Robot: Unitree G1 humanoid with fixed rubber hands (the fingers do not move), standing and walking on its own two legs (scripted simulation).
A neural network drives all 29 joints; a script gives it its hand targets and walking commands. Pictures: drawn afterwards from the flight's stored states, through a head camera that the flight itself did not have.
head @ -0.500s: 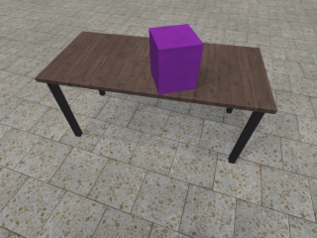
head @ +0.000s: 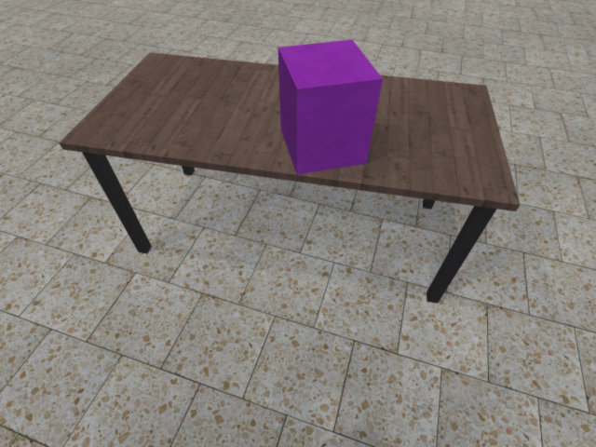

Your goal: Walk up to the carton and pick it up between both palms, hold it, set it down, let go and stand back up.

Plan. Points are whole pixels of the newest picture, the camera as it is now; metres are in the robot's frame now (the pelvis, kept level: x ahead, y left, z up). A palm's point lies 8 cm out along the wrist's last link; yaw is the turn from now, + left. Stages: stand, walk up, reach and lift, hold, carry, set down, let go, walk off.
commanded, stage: stand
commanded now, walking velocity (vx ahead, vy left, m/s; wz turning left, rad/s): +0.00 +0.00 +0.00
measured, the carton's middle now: (324, 108) +0.92 -0.03 -0.07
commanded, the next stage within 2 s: walk up in 1.90 s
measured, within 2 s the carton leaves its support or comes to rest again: neither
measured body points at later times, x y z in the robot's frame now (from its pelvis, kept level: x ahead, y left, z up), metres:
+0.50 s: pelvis +0.01 +0.01 +0.00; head +0.02 +0.01 +0.45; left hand +0.01 +0.24 -0.16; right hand +0.01 -0.23 -0.15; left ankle +0.00 +0.12 -0.74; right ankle +0.00 -0.12 -0.74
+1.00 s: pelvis +0.01 +0.01 +0.00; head +0.02 +0.01 +0.45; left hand +0.00 +0.24 -0.16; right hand +0.00 -0.22 -0.15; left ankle +0.00 +0.12 -0.74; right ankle +0.00 -0.12 -0.74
